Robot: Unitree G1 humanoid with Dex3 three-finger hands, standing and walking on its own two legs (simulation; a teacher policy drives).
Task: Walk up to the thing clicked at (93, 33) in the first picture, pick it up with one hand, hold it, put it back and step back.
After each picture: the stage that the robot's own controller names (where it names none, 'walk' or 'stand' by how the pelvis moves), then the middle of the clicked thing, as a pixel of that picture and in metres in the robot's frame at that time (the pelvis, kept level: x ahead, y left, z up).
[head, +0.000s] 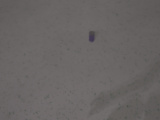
stand; (91, 36) +1.45 -0.07 -0.72
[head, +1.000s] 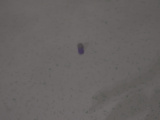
walk; (80, 48) +1.32 +0.18 -0.69
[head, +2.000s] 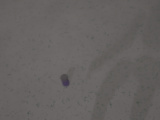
walk; (65, 80) +0.81 +0.28 -0.71
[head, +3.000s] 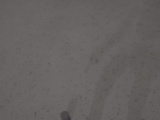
walk; (65, 117) +0.49 +0.25 -0.72
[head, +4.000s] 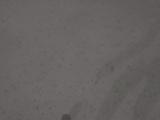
stand; out of the picture +0.44 +0.16 -0.70
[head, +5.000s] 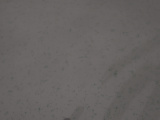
stand; out of the picture +0.43 +0.15 -0.72
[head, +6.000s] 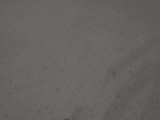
stand; out of the picture +0.43 +0.17 -0.73
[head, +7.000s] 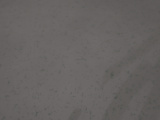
stand; out of the picture +0.42 +0.18 -0.73
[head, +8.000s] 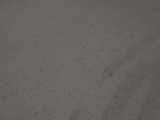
stand; out of the picture +0.41 +0.18 -0.73
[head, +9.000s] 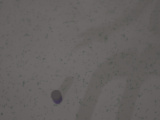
go down; (56, 97) +0.44 +0.18 -0.60
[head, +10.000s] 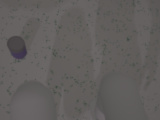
go down; (17, 48) +0.49 +0.23 -0.30
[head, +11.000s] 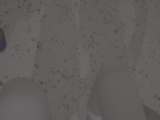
close in; out of the picture +0.49 +0.24 -0.27
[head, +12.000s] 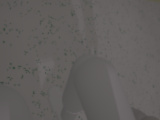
close; out of the picture +0.48 +0.27 -0.23
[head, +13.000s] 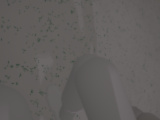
lift; out of the picture +0.47 +0.27 -0.24
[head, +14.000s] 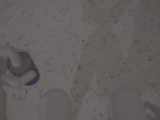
lift; (25, 70) +0.35 +0.21 -0.06
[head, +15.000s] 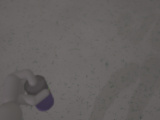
hold; (40, 94) +0.31 +0.17 +0.00
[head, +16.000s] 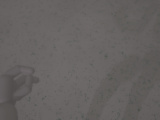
hold; out of the picture +0.27 +0.02 -0.69
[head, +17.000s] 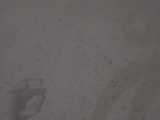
hold; out of the picture +0.29 -0.04 -0.69
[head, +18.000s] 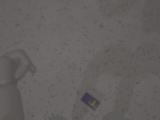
crouch; (90, 101) +0.37 -0.06 -0.58
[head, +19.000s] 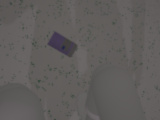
lower; (62, 44) +0.48 -0.04 -0.28
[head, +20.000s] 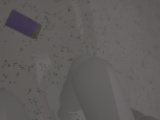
lower; (23, 24) +0.54 -0.02 -0.26
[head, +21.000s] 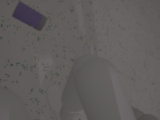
lower; (29, 16) +0.58 -0.04 -0.26
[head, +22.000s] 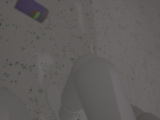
lower; (31, 8) +0.61 -0.05 -0.26
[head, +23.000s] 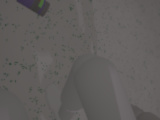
lower; (33, 2) +0.64 -0.06 -0.26
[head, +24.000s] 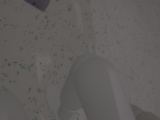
open; out of the picture +0.67 -0.08 -0.26
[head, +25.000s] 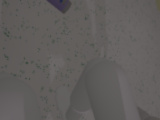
stand; (57, 0) +0.69 -0.10 -0.27
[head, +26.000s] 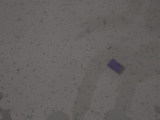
stand; (116, 66) +0.60 -0.25 -0.56
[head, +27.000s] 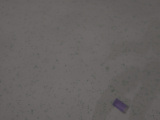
stand; (120, 105) +0.57 -0.28 -0.69
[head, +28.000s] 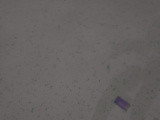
stand; (122, 103) +0.58 -0.29 -0.69
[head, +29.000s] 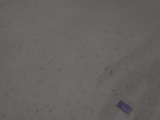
stand; (124, 107) +0.60 -0.31 -0.73
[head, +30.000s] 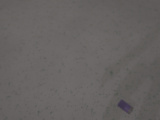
stand; (125, 106) +0.60 -0.30 -0.75
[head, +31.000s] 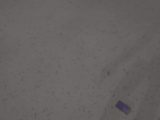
stand; (123, 107) +0.59 -0.28 -0.75
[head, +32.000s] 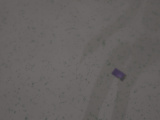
walk; (119, 74) +0.70 -0.36 -0.74
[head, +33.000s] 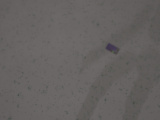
walk; (112, 48) +1.00 -0.24 -0.72
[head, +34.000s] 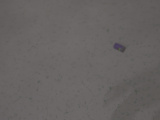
stand; (119, 47) +1.27 -0.27 -0.73
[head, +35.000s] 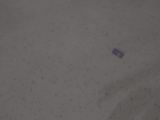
stand; (117, 53) +1.22 -0.35 -0.74
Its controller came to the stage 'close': yes
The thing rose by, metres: 0.70
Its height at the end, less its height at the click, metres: -0.02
